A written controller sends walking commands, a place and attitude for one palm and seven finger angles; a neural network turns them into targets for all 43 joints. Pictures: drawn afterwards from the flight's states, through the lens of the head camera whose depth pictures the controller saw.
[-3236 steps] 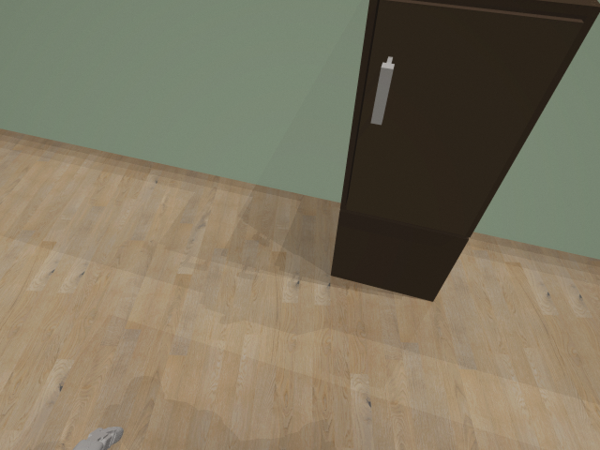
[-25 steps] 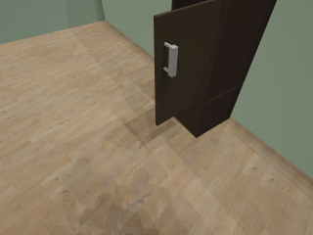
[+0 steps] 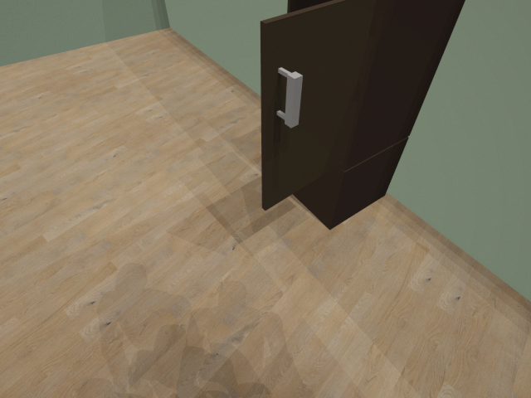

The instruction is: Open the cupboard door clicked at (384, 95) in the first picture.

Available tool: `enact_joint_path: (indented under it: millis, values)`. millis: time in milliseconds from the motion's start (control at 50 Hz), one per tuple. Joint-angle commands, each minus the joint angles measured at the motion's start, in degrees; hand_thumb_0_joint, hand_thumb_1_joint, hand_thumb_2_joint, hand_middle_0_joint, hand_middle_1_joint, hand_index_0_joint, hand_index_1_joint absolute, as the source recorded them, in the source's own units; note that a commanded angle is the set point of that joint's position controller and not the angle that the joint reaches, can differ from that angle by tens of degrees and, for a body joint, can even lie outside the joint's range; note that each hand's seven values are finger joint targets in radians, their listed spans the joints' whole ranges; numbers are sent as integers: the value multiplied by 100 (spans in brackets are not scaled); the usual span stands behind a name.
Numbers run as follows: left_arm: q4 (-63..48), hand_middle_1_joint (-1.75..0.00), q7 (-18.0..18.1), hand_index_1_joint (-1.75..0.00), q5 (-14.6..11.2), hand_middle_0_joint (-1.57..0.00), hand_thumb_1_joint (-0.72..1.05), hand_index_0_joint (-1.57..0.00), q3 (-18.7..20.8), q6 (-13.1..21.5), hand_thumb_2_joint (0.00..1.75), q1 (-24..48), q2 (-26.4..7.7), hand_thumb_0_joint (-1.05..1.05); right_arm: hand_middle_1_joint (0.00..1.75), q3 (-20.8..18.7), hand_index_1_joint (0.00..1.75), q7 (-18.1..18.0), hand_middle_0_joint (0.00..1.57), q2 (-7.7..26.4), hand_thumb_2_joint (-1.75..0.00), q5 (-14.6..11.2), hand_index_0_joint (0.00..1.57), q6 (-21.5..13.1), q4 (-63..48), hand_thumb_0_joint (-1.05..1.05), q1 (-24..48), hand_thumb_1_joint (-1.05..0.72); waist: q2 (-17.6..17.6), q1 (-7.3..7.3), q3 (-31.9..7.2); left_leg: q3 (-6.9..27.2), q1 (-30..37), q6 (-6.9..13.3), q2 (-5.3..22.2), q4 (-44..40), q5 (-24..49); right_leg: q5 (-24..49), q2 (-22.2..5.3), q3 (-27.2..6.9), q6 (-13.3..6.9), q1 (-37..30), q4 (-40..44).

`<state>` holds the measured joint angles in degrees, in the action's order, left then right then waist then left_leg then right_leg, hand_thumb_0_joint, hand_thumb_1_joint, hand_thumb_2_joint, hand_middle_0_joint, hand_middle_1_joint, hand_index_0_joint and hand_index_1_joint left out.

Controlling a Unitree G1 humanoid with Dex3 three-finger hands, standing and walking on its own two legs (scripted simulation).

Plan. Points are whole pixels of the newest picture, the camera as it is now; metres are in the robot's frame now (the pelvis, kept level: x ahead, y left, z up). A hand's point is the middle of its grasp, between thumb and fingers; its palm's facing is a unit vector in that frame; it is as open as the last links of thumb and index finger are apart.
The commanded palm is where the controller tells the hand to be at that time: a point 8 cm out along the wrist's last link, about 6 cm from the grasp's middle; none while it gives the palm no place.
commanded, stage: look to check the result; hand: left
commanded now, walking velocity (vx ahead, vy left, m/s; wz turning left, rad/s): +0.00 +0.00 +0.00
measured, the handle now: (287, 97) +0.76 -0.01 +0.06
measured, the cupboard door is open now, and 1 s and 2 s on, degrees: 94 94 94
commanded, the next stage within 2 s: stand and wait in 0.40 s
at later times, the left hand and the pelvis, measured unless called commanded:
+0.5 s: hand out of the picture +0.02 +0.18 -0.17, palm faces +0.02 -0.98 -0.20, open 7.4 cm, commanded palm none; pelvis +0.01 +0.00 +0.00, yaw +0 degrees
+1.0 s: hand out of the picture +0.06 +0.21 -0.17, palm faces +0.01 -0.97 -0.25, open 7.4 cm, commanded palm none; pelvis +0.02 +0.00 +0.00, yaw +1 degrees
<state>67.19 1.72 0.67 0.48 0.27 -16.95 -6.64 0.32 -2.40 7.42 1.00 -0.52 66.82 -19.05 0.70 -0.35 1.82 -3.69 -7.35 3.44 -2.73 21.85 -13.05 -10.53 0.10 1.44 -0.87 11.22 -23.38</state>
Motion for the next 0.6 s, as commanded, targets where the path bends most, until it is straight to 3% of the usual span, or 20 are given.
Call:
enact_joint_path:
  millis: [0, 120, 200, 580]
  values:
    - [-144, -30, 61, -30, -12, -20, 90, -20, 72, 84, 90, -321, -599, 0, 30, -83, 30, -4, 20, 475, -90, -11, 20, -65, -93, 0, -377, -90, -25, -9, 359, 761, -376, -89, 845, -604, 257, 222, -548, -565, -132, 43, 385]
    - [-176, -30, 53, -30, -6, -20, 90, -20, 71, 84, 90, -259, -669, 0, 30, -97, 30, 11, 20, 562, -90, -11, 20, -56, -112, 0, -309, -90, -38, -19, 445, 784, -446, -89, 849, -659, 58, 128, -543, -576, -124, 65, 409]
    - [-209, -30, 48, -30, -9, -20, 90, -20, 83, 109, 90, -204, -753, 0, 30, -112, 30, 12, 20, 633, -90, -13, 20, -83, -132, 0, -226, -90, -41, -15, 269, 772, -299, -84, 851, -590, 391, 327, -565, -586, -131, -41, 394]
    - [-275, -30, 16, -30, -7, -20, 90, -20, 123, 119, 90, 227, -1107, 0, 30, -145, 30, 26, 20, 1018, -90, -17, 20, -112, -178, 0, 203, -90, 0, -5, 141, 851, -122, -112, 913, -675, 772, 511, -613, -566, -135, -259, 434]
